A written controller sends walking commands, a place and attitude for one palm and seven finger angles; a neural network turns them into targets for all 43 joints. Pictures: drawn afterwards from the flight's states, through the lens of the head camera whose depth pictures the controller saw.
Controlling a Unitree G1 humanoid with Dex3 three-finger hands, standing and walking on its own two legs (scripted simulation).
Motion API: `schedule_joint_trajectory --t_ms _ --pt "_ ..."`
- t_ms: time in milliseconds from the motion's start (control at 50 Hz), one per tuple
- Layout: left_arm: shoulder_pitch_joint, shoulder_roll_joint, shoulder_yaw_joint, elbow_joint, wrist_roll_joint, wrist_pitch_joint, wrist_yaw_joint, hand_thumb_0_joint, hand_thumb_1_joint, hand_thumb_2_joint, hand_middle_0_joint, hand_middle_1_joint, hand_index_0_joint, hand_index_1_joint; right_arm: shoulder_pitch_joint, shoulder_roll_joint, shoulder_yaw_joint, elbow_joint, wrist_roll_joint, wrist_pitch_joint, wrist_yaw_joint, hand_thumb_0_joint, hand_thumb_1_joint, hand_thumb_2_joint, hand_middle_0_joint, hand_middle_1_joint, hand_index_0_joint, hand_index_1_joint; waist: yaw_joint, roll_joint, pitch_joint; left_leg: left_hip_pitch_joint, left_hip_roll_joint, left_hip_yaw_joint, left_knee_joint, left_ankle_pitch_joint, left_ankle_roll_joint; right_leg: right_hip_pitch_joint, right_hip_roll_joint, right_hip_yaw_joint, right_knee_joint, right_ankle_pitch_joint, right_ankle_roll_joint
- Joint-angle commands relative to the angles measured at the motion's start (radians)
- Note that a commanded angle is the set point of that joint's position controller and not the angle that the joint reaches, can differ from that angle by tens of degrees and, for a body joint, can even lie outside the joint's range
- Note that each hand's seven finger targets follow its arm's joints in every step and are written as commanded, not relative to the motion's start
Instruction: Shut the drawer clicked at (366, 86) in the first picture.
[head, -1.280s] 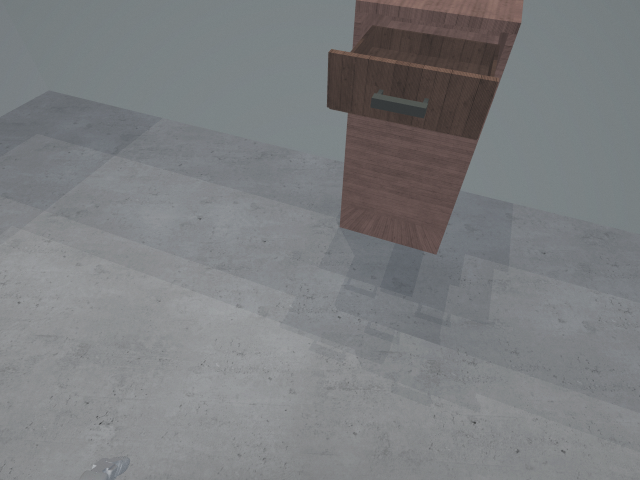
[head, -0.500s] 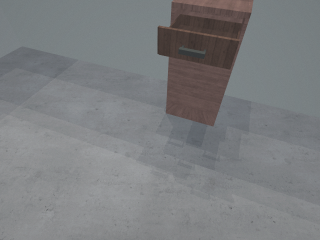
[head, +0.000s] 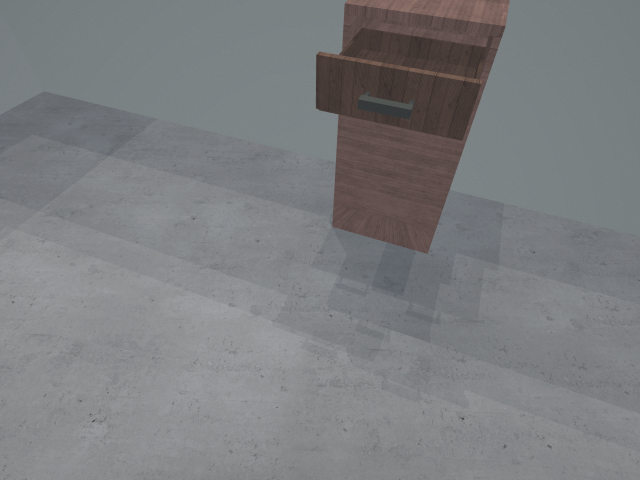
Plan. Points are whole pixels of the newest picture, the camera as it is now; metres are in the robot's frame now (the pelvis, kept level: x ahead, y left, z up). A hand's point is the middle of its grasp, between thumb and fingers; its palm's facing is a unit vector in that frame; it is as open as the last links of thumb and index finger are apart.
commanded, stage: look at it before walking up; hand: left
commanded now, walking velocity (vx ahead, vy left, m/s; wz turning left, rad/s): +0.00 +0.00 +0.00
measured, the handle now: (387, 102) +0.91 -0.10 +0.02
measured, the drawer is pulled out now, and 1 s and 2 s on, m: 0.28 0.28 0.28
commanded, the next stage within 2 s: walk to a spot facing it in 0.16 s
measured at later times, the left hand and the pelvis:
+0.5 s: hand out of the picture +0.05 +0.21 -0.18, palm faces -0.07 -0.97 -0.25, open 7.4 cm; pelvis +0.03 -0.01 -0.01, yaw -5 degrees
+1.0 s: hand out of the picture +0.16 +0.08 -0.17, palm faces -0.15 -0.98 -0.16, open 7.4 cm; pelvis +0.17 -0.08 +0.00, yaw -13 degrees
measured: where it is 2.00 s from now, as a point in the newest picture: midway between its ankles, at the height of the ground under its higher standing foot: (379, 410)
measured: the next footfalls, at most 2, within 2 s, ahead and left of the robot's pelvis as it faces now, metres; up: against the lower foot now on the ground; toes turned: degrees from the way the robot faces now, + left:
right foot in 0.64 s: +0.11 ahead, -0.14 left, +0.00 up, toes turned -15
left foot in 1.18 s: +0.41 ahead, -0.02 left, +0.00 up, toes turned -7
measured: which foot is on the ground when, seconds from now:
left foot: down 0.00-0.64, up 0.66-1.00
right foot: down 0.00-0.46, up 0.48-0.62, down 0.64-1.00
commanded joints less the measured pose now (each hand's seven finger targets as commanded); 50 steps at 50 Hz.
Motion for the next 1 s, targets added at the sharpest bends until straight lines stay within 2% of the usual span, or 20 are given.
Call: schedule_joint_trajectory --t_ms 0,240,280,340,380,420,440,460,500,540,580,600,620,640,660,700,740,780,840,980 --pt "-0.026 0.203 0.046 -0.066 0.001 -0.02 0.017 0.0 0.9 0.9 -0.2 -0.3 -0.2 -0.3 -0.04 -0.201 -0.043 -0.066 0.004 -0.022 -0.015 0.0 -0.9 -0.9 0.2 0.3 0.2 0.3 0.002 -0.003 -0.06 0.017 0.112 -0.091 -0.05 0.178 0.038 0.012 -0.12 0.101 -0.061 0.205 -0.032" --pt "-0.022 0.204 0.045 -0.06 0.0 -0.022 0.017 0.0 0.9 0.9 -0.2 -0.3 -0.2 -0.3 -0.046 -0.203 -0.041 -0.063 0.004 -0.021 -0.016 0.0 -0.9 -0.9 0.2 0.3 0.2 0.3 0.001 0.005 -0.055 0.031 0.113 -0.088 -0.057 0.189 0.034 0.019 -0.121 0.103 -0.072 0.225 -0.032" --pt "0.043 0.096 0.026 -0.034 0.001 0.0 0.018 0.0 0.9 0.9 -0.2 -0.3 -0.2 -0.3 0.022 -0.091 -0.017 -0.039 -0.003 -0.007 -0.012 0.0 -0.9 -0.9 0.2 0.3 0.2 0.3 0.001 -0.007 -0.05 0.024 0.103 -0.045 -0.03 0.025 0.017 0.0 -0.107 0.115 -0.068 0.047 -0.027" --pt "0.065 0.105 0.043 -0.056 0.011 0.019 0.0 0.0 0.9 0.9 -0.2 -0.3 -0.2 -0.3 0.064 -0.103 -0.034 -0.051 -0.012 0.002 -0.008 0.0 -0.9 -0.9 0.2 0.3 0.2 0.3 -0.001 0.002 0.053 -0.052 0.101 -0.041 -0.032 -0.288 0.033 -0.112 -0.072 0.155 -0.058 -0.281 -0.052" --pt "0.074 0.1 0.055 -0.085 0.012 0.021 -0.011 0.0 0.9 0.9 -0.2 -0.3 -0.2 -0.3 0.084 -0.128 -0.05 -0.072 -0.014 0.0 -0.008 0.0 -0.9 -0.9 0.2 0.3 0.2 0.3 -0.006 0.05 0.111 -0.057 0.138 -0.085 -0.054 -0.39 0.059 -0.214 -0.034 0.145 0.018 -0.332 -0.061" --pt "0.063 0.063 0.058 -0.121 0.012 0.013 -0.021 0.0 0.9 0.9 -0.2 -0.3 -0.2 -0.3 0.143 -0.166 -0.072 -0.082 -0.013 -0.008 -0.012 0.0 -0.9 -0.9 0.2 0.3 0.2 0.3 -0.031 0.15 0.129 0.013 0.256 -0.219 -0.151 -0.474 0.124 -0.342 0.033 0.04 0.232 -0.266 -0.044" --pt "0.021 0.041 0.061 -0.148 0.012 0.009 -0.024 0.0 0.9 0.9 -0.2 -0.3 -0.2 -0.3 0.172 -0.179 -0.084 -0.086 -0.009 -0.017 -0.014 0.0 -0.9 -0.9 0.2 0.3 0.2 0.3 -0.05 0.196 0.139 0.053 0.346 -0.283 -0.208 -0.426 0.173 -0.42 0.019 -0.018 0.383 -0.234 -0.028" --pt "-0.016 0.036 0.064 -0.174 0.014 0.005 -0.027 0.0 0.9 0.9 -0.2 -0.3 -0.2 -0.3 0.19 -0.17 -0.088 -0.088 -0.009 -0.027 -0.015 0.0 -0.9 -0.9 0.2 0.3 0.2 0.3 -0.059 0.181 0.147 0.102 0.381 -0.286 -0.217 -0.313 0.202 -0.494 -0.024 -0.009 0.462 -0.265 -0.021" --pt "-0.024 0.023 0.072 -0.191 0.013 -0.004 -0.035 0.0 0.9 0.9 -0.2 -0.3 -0.2 -0.3 0.195 -0.137 -0.088 -0.094 -0.011 -0.04 -0.017 0.0 -0.9 -0.9 0.2 0.3 0.2 0.3 -0.049 0.129 0.124 0.131 0.384 -0.2 -0.171 -0.108 0.201 -0.501 -0.075 -0.006 0.468 -0.253 -0.016" --pt "0.03 -0.015 0.074 -0.186 0.01 -0.008 -0.04 0.0 0.9 0.9 -0.2 -0.3 -0.2 -0.3 0.152 -0.12 -0.088 -0.109 -0.016 -0.044 -0.018 0.0 -0.9 -0.9 0.2 0.3 0.2 0.3 -0.011 0.149 0.093 0.07 0.354 -0.069 -0.109 0.021 0.16 -0.36 -0.093 -0.04 0.367 -0.228 -0.019" --pt "0.21 -0.03 0.083 -0.129 0.011 -0.012 -0.043 0.0 0.9 0.9 -0.2 -0.3 -0.2 -0.3 0.095 -0.112 -0.088 -0.118 -0.015 -0.042 -0.016 0.0 -0.9 -0.9 0.2 0.3 0.2 0.3 0.082 0.092 0.021 -0.086 0.271 0.069 0.089 -0.012 0.097 -0.036 -0.038 -0.106 0.184 -0.065 -0.029" --pt "0.357 0.027 0.095 -0.079 0.016 -0.021 -0.034 0.0 0.9 0.9 -0.2 -0.3 -0.2 -0.3 0.092 -0.085 -0.08 -0.126 -0.009 -0.041 -0.008 0.0 -0.9 -0.9 0.2 0.3 0.2 0.3 0.142 -0.067 -0.046 -0.201 0.182 0.15 0.322 -0.02 0.054 0.159 -0.024 -0.076 0.091 -0.047 -0.049" --pt "0.483 0.152 0.126 -0.051 0.022 -0.039 -0.011 0.0 0.9 0.9 -0.2 -0.3 -0.2 -0.3 0.081 -0.001 -0.062 -0.168 0.004 -0.045 0.004 0.0 -0.9 -0.9 0.2 0.3 0.2 0.3 0.179 -0.387 -0.063 -0.494 0.052 0.207 0.668 -0.331 -0.004 0.287 -0.311 0.411 -0.101 -0.21 -0.148" --pt "0.507 0.165 0.122 -0.051 0.001 -0.041 0.004 0.0 0.9 0.9 -0.2 -0.3 -0.2 -0.3 0.028 -0.01 -0.065 -0.205 -0.004 -0.052 0.006 0.0 -0.9 -0.9 0.2 0.3 0.2 0.3 0.168 -0.325 -0.053 -0.576 0.039 0.075 0.821 -0.374 0.007 0.253 -0.39 0.646 -0.22 -0.189 -0.207" --pt "0.434 0.138 0.12 -0.069 -0.002 -0.045 0.011 0.0 0.9 0.9 -0.2 -0.3 -0.2 -0.3 0.032 -0.018 -0.073 -0.192 -0.003 -0.053 0.007 0.0 -0.9 -0.9 0.2 0.3 0.2 0.3 0.127 -0.219 -0.004 -0.599 0.088 0.016 0.869 -0.259 0.019 0.211 -0.379 0.579 -0.211 -0.206 -0.232" --pt "0.329 0.054 0.098 -0.092 0.003 -0.055 0.014 0.0 0.9 0.9 -0.2 -0.3 -0.2 -0.3 0.031 0.012 -0.076 -0.165 -0.009 -0.053 0.009 0.0 -0.9 -0.9 0.2 0.3 0.2 0.3 0.068 -0.078 0.048 -0.566 0.122 -0.001 0.879 -0.125 0.011 0.085 -0.324 0.451 -0.189 -0.07 -0.21" --pt "0.296 -0.01 0.076 -0.095 0.008 -0.067 0.015 0.0 0.9 0.9 -0.2 -0.3 -0.2 -0.3 0.09 0.04 -0.072 -0.127 -0.017 -0.037 0.012 0.0 -0.9 -0.9 0.2 0.3 0.2 0.3 0.021 -0.051 0.052 -0.512 0.126 0.015 0.843 -0.045 -0.005 0.019 -0.261 0.285 -0.18 0.151 -0.179" --pt "0.319 -0.025 0.07 -0.076 0.008 -0.076 0.019 0.0 0.9 0.9 -0.2 -0.3 -0.2 -0.3 0.132 0.064 -0.072 -0.111 -0.017 -0.022 0.014 0.0 -0.9 -0.9 0.2 0.3 0.2 0.3 -0.002 -0.052 0.029 -0.512 0.121 0.031 0.816 -0.006 -0.016 0.037 -0.229 0.191 -0.167 0.291 -0.169" --pt "0.34 -0.043 0.064 -0.056 0.007 -0.087 0.025 0.0 0.9 0.9 -0.2 -0.3 -0.2 -0.3 0.121 0.08 -0.073 -0.115 -0.013 -0.013 0.018 0.0 -0.9 -0.9 0.2 0.3 0.2 0.3 -0.012 -0.058 0.028 -0.551 0.116 0.044 0.759 0.049 -0.024 0.082 -0.203 0.113 -0.169 0.426 -0.15" --pt "0.404 -0.073 0.052 -0.01 0.015 -0.086 0.044 0.0 0.9 0.9 -0.2 -0.3 -0.2 -0.3 -0.038 0.109 -0.061 -0.17 -0.003 -0.021 0.024 0.0 -0.9 -0.9 0.2 0.3 0.2 0.3 0.03 -0.066 0.1 -0.571 0.086 0.089 0.542 0.056 0.0 0.165 -0.213 0.075 -0.163 0.669 -0.157"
